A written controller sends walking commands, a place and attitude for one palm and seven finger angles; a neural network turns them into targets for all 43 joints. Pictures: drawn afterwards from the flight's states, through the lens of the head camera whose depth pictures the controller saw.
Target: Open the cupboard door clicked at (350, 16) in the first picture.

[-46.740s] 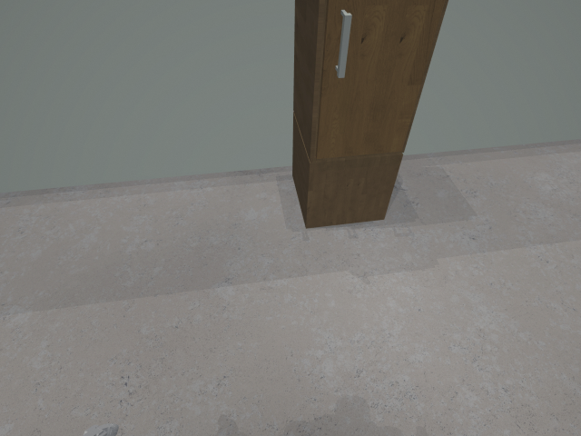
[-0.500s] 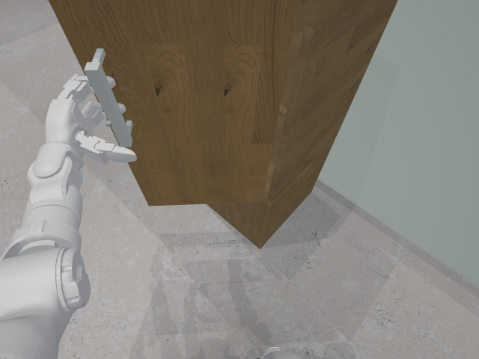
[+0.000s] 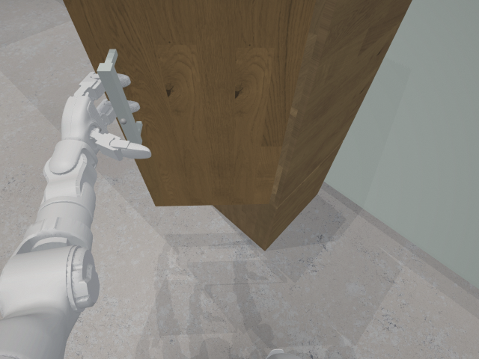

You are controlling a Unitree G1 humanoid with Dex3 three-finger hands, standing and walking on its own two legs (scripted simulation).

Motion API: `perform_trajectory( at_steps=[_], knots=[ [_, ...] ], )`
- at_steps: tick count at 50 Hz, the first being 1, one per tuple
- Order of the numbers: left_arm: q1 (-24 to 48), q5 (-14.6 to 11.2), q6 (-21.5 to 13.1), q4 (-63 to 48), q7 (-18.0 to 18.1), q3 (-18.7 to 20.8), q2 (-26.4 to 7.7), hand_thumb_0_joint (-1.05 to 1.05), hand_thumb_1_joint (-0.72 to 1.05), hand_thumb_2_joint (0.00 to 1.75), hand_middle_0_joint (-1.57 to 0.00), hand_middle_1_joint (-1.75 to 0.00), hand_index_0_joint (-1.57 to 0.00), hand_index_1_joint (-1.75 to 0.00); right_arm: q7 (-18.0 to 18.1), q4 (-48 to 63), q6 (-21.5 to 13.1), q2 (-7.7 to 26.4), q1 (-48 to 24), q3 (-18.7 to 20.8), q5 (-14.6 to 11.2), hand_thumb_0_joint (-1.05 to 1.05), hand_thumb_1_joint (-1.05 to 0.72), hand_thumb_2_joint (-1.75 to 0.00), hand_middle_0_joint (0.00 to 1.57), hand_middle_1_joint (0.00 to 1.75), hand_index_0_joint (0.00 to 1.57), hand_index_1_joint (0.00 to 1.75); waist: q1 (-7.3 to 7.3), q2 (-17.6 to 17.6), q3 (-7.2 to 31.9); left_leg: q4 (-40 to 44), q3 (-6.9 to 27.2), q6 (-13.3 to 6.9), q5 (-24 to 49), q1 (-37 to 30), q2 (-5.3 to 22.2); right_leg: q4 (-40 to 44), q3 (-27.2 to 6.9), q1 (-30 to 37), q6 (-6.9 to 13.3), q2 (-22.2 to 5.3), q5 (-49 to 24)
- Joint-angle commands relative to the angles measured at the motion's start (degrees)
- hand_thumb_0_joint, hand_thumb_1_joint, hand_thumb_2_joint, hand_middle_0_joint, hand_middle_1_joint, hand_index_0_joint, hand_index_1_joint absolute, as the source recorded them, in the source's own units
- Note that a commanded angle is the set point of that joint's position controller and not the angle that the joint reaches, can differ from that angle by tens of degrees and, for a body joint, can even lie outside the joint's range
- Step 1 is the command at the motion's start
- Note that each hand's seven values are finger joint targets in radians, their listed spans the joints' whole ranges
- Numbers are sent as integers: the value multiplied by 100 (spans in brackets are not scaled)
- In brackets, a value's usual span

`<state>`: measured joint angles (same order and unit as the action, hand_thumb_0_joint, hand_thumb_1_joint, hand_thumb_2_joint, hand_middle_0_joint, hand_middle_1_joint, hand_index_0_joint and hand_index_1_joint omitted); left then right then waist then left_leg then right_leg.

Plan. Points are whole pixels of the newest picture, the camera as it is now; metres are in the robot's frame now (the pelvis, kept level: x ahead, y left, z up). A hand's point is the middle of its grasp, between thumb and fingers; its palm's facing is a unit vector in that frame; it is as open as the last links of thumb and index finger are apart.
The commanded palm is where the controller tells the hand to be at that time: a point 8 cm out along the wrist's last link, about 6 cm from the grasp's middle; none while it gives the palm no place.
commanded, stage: close the thumb around the handle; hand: left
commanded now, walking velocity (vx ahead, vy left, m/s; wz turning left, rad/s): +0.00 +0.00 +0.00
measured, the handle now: (125, 103) +0.53 +0.18 +0.11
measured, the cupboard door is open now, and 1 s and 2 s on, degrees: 45 48 92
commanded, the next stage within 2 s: pull the door open along its arc in 0.60 s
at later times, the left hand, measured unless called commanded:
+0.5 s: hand (124, 123) +0.47 +0.17 +0.12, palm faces -0.01 -1.00 -0.01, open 6.4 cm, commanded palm +0.45 +0.22 +0.11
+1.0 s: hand (132, 132) +0.45 +0.16 +0.12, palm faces -0.01 -1.00 -0.01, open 5.7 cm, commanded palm +0.40 +0.21 +0.11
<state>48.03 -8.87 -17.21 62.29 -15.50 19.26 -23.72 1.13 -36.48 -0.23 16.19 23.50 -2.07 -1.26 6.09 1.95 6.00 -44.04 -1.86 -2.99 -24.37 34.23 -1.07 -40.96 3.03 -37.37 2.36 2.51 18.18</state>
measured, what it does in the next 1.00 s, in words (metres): stands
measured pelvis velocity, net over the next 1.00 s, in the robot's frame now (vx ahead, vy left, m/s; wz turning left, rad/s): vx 0.00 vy -0.01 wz -0.03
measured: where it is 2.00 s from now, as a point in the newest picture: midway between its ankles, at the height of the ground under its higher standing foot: outside the picture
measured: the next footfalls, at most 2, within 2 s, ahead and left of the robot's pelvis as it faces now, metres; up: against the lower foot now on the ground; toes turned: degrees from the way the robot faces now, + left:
none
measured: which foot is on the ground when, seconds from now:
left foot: down 0.00-1.00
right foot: down 0.00-1.00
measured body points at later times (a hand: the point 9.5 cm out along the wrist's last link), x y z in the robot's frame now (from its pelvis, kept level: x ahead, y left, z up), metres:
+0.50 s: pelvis -0.01 -0.01 +0.00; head +0.07 -0.01 +0.44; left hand +0.47 +0.23 +0.12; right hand +0.03 -0.27 -0.12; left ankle -0.04 +0.08 -0.71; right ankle +0.01 -0.10 -0.71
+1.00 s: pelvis +0.00 -0.01 +0.00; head +0.06 -0.02 +0.45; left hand +0.45 +0.21 +0.12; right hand +0.03 -0.27 -0.12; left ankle -0.04 +0.08 -0.71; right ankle +0.01 -0.10 -0.71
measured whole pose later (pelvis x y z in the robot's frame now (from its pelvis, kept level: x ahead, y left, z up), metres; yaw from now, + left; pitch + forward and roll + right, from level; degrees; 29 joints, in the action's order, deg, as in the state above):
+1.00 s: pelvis +0.00 -0.01 +0.00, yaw -1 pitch +13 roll +0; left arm 38.7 -10.1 -15.7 52.8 -13.5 19.3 -21.5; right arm 0.7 -34.7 0.1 16.2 24.1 -1.7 -1.9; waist 5.4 2.5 6.2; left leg -42.0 -3.2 -2.2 -23.7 31.3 -0.2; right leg -40.2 1.6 -35.6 3.3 3.6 17.6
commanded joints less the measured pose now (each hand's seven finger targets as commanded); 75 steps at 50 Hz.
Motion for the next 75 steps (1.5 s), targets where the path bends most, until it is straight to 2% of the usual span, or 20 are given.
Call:
perform_trajectory(
  at_steps=[1, 3, 9, 14, 17, 20, 22, 24, 28, 31, 34, 35, 36, 44, 57, 58, 59, 63, 70, 75],
  knots=[
    [2406, 14, -305, -1155, 166, 286, -1468, 0, -16, 44, -32, -124, -32, -124, 44, 439, -89, 881, 628, 346, 3, 0, -90, -90, 20, 30, 20, 30, 10, 33, 2078, 435, 399, 162, 2785, -914, 155, 182, -232, 1420, -53, -36, -2261],
    [2407, 65, -366, -1385, 214, 273, -1528, 0, -5, 49, -33, -125, -33, -125, 38, 506, -71, 869, 610, 338, 4, 0, -90, -90, 20, 30, 20, 30, -39, 300, 2187, 432, 384, 175, 2888, -996, 140, 146, -245, 1478, -29, -43, -2301],
    [2543, 38, -457, -1312, 203, 355, -1598, 0, 28, 64, -36, -128, -36, -128, 61, 466, -67, 861, 577, 329, -3, 0, -90, -90, 20, 30, 20, 30, 31, 21, 2103, 451, 331, 124, 2531, -805, 129, 200, -313, 1657, -52, -35, -2308],
    [2695, 25, -506, -1494, 113, 93, -1313, 0, 56, 76, -38, -131, -38, -131, 81, 422, -129, 832, 566, 346, -4, 0, -90, -90, 20, 30, 20, 30, 63, 440, 2334, 409, 403, 187, 2778, -1284, 149, 206, -274, 1382, -41, -31, -2206],
    [2436, -65, -399, -1040, 77, 199, -1377, 0, 73, 83, -39, -133, -39, -133, 92, 397, -127, 865, 543, 316, -21, 0, -90, -90, 20, 30, 20, 30, 83, -102, 1942, 471, 337, 119, 2243, -771, 128, 286, -296, 1534, -59, -34, -2092],
    [2698, -13, -327, -971, 79, 51, -1278, 0, 90, 90, -40, -135, -40, -135, 113, 405, -134, 860, 508, 297, -31, 0, -90, -90, 20, 30, 20, 30, 147, 156, 1779, 518, 315, 94, 1977, -669, 90, 300, -311, 1414, -51, -72, -1926],
    [2806, 82, -357, -1014, 115, 184, -1533, 0, 90, 90, -40, -135, -40, -135, 121, 387, -143, 881, 561, 307, -8, 0, -90, -90, 20, 30, 20, 30, 114, 215, 1889, 496, 366, 111, 2000, -681, 94, 252, -306, 1396, -35, -80, -1861],
    [2792, 92, -416, -1083, 126, 3, -1307, 0, 90, 90, -40, -135, -40, -135, 102, 402, -151, 852, 565, 313, -3, 0, -90, -90, 20, 30, 20, 30, 145, 302, 2070, 439, 393, 132, 2250, -917, 105, 226, -297, 1307, -41, -70, -1964],
    [2837, 4, -412, -922, 171, 310, -1599, 0, 90, 90, -40, -135, -40, -135, 119, 407, -160, 906, 596, 312, 0, 0, -90, -90, 20, 30, 20, 30, 128, -158, 2070, 445, 363, 80, 1961, -559, 86, 231, -342, 1575, -57, -66, -1935],
    [2901, 78, -440, -1051, 190, 167, -1479, 0, 90, 90, -40, -135, -40, -135, 108, 437, -175, 860, 555, 292, -6, 0, -90, -90, 20, 30, 20, 30, 104, 224, 2153, 451, 341, 113, 2010, -648, 73, 209, -350, 1521, -54, -83, -1949],
    [2881, 128, -464, -1040, 263, 451, -1851, 0, 90, 90, -40, -135, -40, -135, 112, 425, -157, 892, 598, 309, 8, 0, -90, -90, 20, 30, 20, 30, 79, 38, 2175, 440, 319, 78, 1988, -533, 78, 210, -385, 1658, -68, -75, -2036],
    [2776, 148, -468, -1031, 256, 431, -1854, 0, 90, 90, -40, -135, -40, -135, 109, 477, -153, 877, 556, 288, -2, 0, -90, -90, 20, 30, 20, 30, 17, 177, 2165, 450, 296, 85, 1929, -468, 55, 204, -412, 1714, -55, -81, -2011],
    [2890, 112, -480, -1195, 257, 134, -1420, 0, 90, 90, -40, -135, -40, -135, 87, 499, -173, 818, 524, 285, 4, 0, -90, -90, 20, 30, 20, 30, 102, 232, 2226, 458, 282, 83, 1946, -585, 55, 228, -391, 1681, -63, -82, -2034],
    [1569, -71, -388, -1608, 125, 190, -1280, 0, 90, 90, -40, -135, -40, -135, 44, 693, -172, 836, 395, 326, -48, 0, -90, -90, 20, 30, 20, 30, -206, 132, 2322, 524, 200, 76, 2147, -590, 71, 213, -387, 2073, -19, -81, -2324],
    [-2242, -577, 213, -4916, 276, -236, -80, 0, 90, 90, -40, -135, -40, -135, -96, 1301, -373, 581, -555, 357, -190, 0, -90, -90, 20, 30, 20, 30, -722, -322, 1835, 885, 25, 68, 2890, -1019, 110, 409, -350, 2875, -96, -202, -3323],
    [-2278, -838, 308, -5479, 1103, 562, -82, 0, 90, 90, -40, -135, -40, -135, -107, 1347, -409, 403, -860, 374, -180, 0, -90, -90, 20, 30, 20, 30, -1190, -166, 1707, 913, 43, 151, 2813, -944, 42, 515, -236, 2771, -56, -180, -2992],
    [-2682, -700, 439, -5551, 1498, 2, 543, 0, 90, 90, -40, -135, -40, -135, -149, 1327, -441, 356, -980, 325, -139, 0, -90, -90, 20, 30, 20, 30, -998, -136, 1385, 1000, 20, 188, 2679, -1051, 46, 576, -195, 2627, -69, -173, -2778],
    [-3276, -277, 735, -6356, 2468, -285, 838, 0, 90, 90, -40, -135, -40, -135, -157, 1265, -355, 331, -1163, 352, -16, 0, -90, -90, 20, 30, 20, 30, -909, -667, 1240, 1050, 74, 197, 2483, -1155, 72, 656, -177, 2693, -102, -219, -2562],
    [-3695, 596, 1503, -7638, 3890, -1551, 2036, 0, 90, 90, -40, -135, -40, -135, -99, 1346, 31, 28, -1689, 240, 188, 0, -90, -90, 20, 30, 20, 30, -877, -204, 1266, 1099, 119, 228, 2460, -1553, 65, 756, -231, 2864, -61, -343, -2485],
    [-4431, 1109, 1964, -8269, 4492, -2558, 2780, 0, 90, 90, -40, -135, -40, -135, -131, 1400, 296, -38, -1869, 247, 307, 0, -90, -90, 20, 30, 20, 30, -755, -558, 1206, 1037, 214, 233, 2590, -1718, 119, 796, -215, 3002, -69, -406, -2892]
  ],
)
